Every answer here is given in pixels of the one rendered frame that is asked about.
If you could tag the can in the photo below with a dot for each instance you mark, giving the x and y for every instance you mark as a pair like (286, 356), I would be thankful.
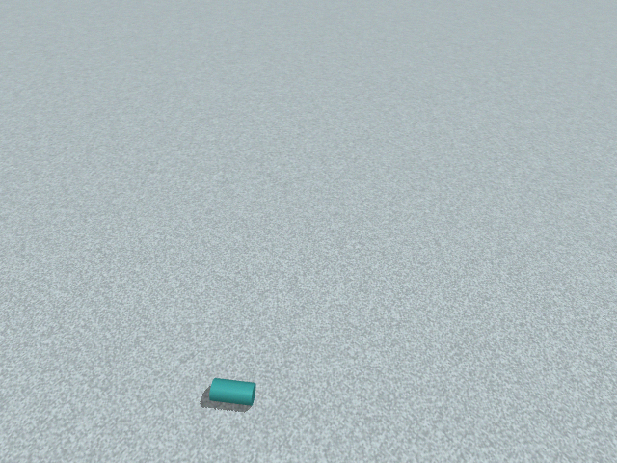
(232, 391)

